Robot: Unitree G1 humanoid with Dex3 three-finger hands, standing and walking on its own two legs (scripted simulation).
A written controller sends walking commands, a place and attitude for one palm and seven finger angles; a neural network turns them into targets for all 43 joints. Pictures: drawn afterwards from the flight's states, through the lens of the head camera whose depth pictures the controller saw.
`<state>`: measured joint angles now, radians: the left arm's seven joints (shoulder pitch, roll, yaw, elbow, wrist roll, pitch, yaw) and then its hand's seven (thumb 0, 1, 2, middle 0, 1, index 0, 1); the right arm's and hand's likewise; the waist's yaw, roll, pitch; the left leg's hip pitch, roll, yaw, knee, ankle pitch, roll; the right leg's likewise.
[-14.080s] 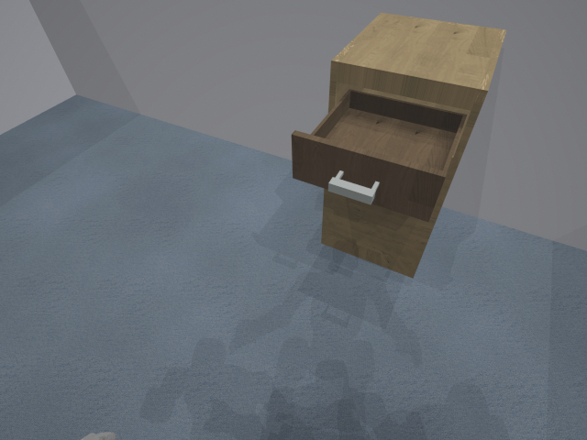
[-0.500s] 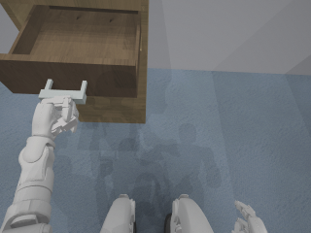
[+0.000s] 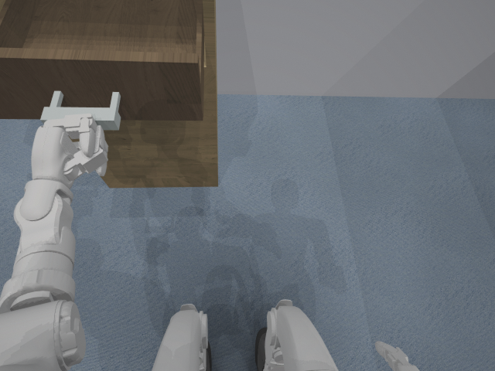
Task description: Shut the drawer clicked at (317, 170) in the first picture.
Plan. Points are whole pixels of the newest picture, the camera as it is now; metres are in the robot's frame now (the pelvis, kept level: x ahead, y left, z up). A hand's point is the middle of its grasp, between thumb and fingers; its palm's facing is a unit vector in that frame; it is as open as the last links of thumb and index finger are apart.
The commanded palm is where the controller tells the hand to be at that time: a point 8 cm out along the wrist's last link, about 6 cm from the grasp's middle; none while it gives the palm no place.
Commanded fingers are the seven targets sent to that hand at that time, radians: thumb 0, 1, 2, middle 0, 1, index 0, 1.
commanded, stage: push the drawer shut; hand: left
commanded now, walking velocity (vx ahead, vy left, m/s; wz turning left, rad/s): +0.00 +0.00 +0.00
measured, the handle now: (84, 108) +0.52 +0.26 +0.04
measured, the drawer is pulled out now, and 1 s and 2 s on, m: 0.15 0.03 0.00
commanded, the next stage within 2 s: pull the fist back off the drawer in 1.64 s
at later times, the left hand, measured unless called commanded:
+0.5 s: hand (108, 122) +0.49 +0.22 +0.03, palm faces +0.03 -1.00 -0.04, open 3.4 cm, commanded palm +0.49 +0.25 +0.04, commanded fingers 0.00 0.90 0.90 -1.40 -1.60 -1.40 -1.60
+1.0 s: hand (113, 89) +0.56 +0.22 +0.03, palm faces +0.03 -1.00 -0.03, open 3.4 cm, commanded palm +0.56 +0.24 +0.04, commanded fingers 0.00 0.90 0.90 -1.40 -1.60 -1.40 -1.60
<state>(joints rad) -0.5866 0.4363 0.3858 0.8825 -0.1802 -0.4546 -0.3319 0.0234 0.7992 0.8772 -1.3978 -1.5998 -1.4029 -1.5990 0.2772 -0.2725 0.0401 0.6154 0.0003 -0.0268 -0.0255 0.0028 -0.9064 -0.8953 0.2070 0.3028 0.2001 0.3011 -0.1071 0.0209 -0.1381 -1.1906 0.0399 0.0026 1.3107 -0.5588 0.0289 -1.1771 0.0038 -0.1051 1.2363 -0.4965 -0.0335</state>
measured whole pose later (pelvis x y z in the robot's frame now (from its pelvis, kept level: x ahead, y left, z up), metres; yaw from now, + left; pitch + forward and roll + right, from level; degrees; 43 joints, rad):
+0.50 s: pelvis +0.00 +0.00 -0.01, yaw +0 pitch +27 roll -4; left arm -0.82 0.54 0.42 1.10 -0.11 -0.47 -0.30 0.07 0.83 0.90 -1.40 -1.60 -1.40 -1.60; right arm 0.30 -0.28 0.06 0.63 -0.02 0.01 -0.01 0.00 -0.91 -0.90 0.21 0.30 0.20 0.30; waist -0.16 0.03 -0.13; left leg -1.26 0.05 -0.01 1.34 -0.56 0.03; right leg -1.24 0.01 -0.12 1.25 -0.49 -0.04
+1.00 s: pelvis -0.01 +0.00 -0.02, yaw -2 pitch +32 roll -6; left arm -1.06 0.71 0.49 1.23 -0.03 -0.39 -0.30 0.07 0.83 0.90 -1.40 -1.60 -1.40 -1.60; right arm 0.34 -0.28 0.09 0.62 -0.04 0.04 0.00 0.00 -0.91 -0.90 0.21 0.30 0.20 0.30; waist -0.25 0.04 -0.11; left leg -1.38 0.06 -0.03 1.39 -0.56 0.03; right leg -1.34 0.03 -0.13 1.27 -0.48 -0.03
